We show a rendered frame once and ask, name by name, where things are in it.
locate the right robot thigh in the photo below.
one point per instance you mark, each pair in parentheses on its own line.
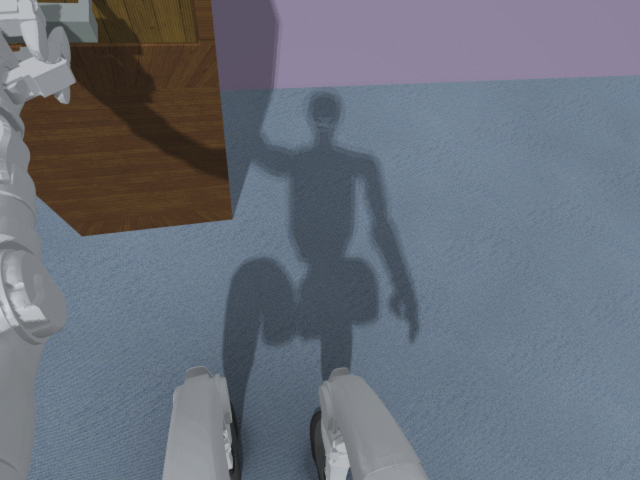
(377,448)

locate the handle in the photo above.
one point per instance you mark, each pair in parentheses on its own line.
(77,20)

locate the drawer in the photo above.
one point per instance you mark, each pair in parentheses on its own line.
(141,21)

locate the left robot hand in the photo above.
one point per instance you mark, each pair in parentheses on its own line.
(41,68)

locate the cabinet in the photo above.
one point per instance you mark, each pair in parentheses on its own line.
(141,143)

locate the left robot upper arm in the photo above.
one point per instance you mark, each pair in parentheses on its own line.
(32,308)

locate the robot left forearm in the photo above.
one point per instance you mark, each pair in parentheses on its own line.
(18,215)

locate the robot right shin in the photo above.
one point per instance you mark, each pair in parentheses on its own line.
(337,462)

